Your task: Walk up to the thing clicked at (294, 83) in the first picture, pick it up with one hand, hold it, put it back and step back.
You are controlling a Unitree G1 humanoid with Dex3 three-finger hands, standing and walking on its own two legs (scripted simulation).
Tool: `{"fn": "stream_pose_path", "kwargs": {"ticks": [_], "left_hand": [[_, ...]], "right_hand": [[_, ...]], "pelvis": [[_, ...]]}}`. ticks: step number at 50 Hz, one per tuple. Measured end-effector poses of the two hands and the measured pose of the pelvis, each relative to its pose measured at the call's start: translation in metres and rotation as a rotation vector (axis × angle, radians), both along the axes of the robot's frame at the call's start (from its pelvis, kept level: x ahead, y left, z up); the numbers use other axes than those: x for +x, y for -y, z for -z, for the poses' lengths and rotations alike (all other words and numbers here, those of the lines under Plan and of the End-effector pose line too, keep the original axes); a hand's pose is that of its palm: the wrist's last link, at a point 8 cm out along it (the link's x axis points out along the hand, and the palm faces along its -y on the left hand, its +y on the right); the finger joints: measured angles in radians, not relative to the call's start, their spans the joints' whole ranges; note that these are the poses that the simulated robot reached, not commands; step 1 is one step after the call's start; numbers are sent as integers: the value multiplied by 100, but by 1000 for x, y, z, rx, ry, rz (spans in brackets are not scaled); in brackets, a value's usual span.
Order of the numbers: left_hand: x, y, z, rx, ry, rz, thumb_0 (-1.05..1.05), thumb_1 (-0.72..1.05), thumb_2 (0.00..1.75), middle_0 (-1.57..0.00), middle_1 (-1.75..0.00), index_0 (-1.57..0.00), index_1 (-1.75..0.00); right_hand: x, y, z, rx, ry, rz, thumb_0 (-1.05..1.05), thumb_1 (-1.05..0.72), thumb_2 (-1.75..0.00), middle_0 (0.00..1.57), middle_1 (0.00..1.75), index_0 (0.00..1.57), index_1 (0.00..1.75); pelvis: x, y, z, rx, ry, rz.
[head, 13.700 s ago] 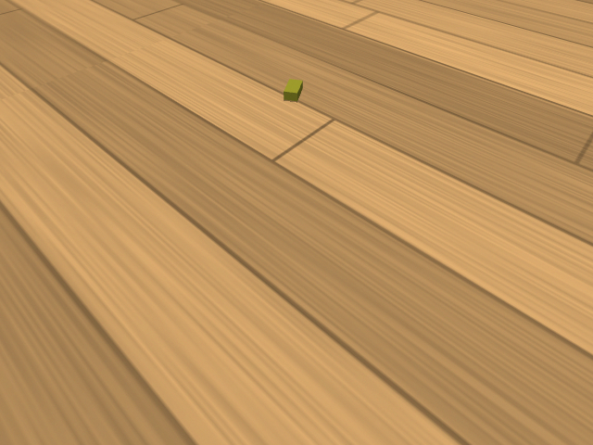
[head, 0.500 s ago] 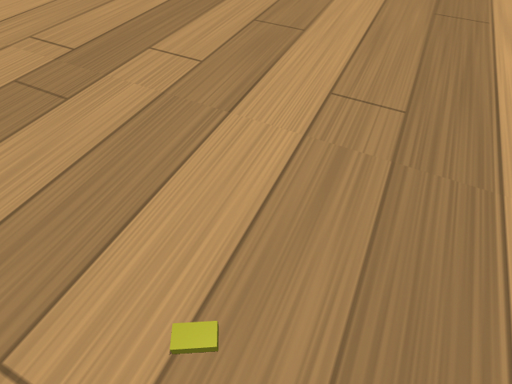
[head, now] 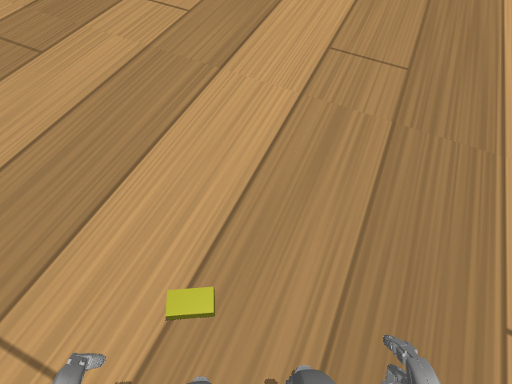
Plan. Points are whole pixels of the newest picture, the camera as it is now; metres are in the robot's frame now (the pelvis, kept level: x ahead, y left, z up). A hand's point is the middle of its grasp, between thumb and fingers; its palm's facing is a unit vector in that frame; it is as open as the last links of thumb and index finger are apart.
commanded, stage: rise first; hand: left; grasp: from above
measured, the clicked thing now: (191, 303) +0.44 +0.19 -0.71
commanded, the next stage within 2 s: none
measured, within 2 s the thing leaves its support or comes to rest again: neither
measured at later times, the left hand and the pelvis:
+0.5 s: hand out of the picture +0.15 +0.26 -0.27, palm faces -0.38 -0.73 -0.58, open 14.3 cm; pelvis -0.02 +0.00 -0.12, yaw +1 degrees
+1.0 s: hand (152, 335) +0.29 +0.25 -0.45, palm faces -0.49 -0.24 -0.84, open 14.0 cm; pelvis -0.09 -0.01 -0.31, yaw -1 degrees
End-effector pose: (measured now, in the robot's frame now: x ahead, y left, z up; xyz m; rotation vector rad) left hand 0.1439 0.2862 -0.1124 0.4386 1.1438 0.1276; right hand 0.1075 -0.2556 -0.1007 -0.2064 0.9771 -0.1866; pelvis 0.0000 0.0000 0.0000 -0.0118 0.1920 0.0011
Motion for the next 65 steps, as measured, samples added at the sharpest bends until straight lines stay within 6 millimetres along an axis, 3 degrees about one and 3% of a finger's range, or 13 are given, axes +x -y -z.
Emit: {"fn": "stream_pose_path", "kwargs": {"ticks": [8, 16, 19, 24, 29, 36, 41, 45, 50, 55, 60, 65], "left_hand": [[-9, -1, 32, 43, 32, 84, 0, -48, 98, -8, -104, -7, -104], [-13, 0, 47, 88, 38, 131, 0, -56, 98, -9, -106, -8, -106], [-8, -2, 61, 117, 25, 177, 0, -57, 98, -9, -106, -8, -106], [12, -5, 103, 185, 32, 301, 0, -57, 96, -8, -106, -8, -106], [43, 5, 148, 259, 115, 458, 0, -55, 97, -8, -106, -8, -106], [86, 13, 205, 412, 199, 611, 0, -56, 98, -9, -107, -9, -107], [114, 17, 237, 493, 224, 700, 0, -56, 99, -9, -106, -9, -106], [137, 21, 257, 526, 252, 768, 0, -54, 100, -9, -105, -9, -105], [156, 25, 281, 554, 262, 858, 0, -52, 102, -8, -104, -8, -105], [168, 30, 307, 564, 271, 951, 0, -51, 102, -7, -104, -7, -104], [180, 34, 332, 585, 305, 1024, 0, -52, 103, -7, -103, -7, -103], [195, 34, 350, 628, 337, 1070, 0, -53, 104, -7, -101, -7, -101]], "right_hand": [[32, -3, 20, -46, 91, -57, 1, -92, -90, 20, 30, 20, 30], [55, -16, 41, -33, 156, -90, 1, -93, -91, 20, 30, 20, 30], [60, -18, 53, -30, 178, -109, 1, -94, -91, 20, 30, 20, 30], [64, -14, 88, -36, 202, -151, 1, -93, -91, 20, 30, 20, 30], [59, -2, 141, -43, 176, -162, 1, -92, -90, 20, 30, 20, 30], [28, 15, 226, -35, 64, -134, 1, -92, -90, 20, 30, 20, 30], [-13, 22, 280, -25, -47, -113, 1, -93, -90, 20, 30, 20, 30], [-51, 26, 309, -25, -124, -80, 1, -91, -90, 20, 30, 20, 30], [-94, 29, 329, -40, -209, -37, 1, -89, -89, 20, 30, 20, 30], [-125, 31, 339, -63, -288, -6, 1, -88, -89, 20, 30, 20, 30], [-141, 29, 345, -86, -351, -2, 1, -88, -89, 20, 30, 20, 30], [-145, 25, 354, -98, -387, -9, 0, -89, -89, 20, 30, 20, 30]], "pelvis": [[-4, -4, 35, -8, -81, -3], [-5, -6, 61, -19, -145, -10], [-7, -5, 73, -21, -176, -13], [-17, -3, 110, -17, -251, -17], [-29, 1, 157, -13, -320, -17], [-53, 7, 220, -7, -384, -14], [-70, 11, 258, -7, -399, -12], [-82, 13, 284, -10, -393, -6], [-91, 11, 308, -22, -387, 1], [-94, 7, 326, -37, -387, 4], [-94, 2, 342, -56, -394, 6], [-91, -3, 355, -70, -405, 7]]}}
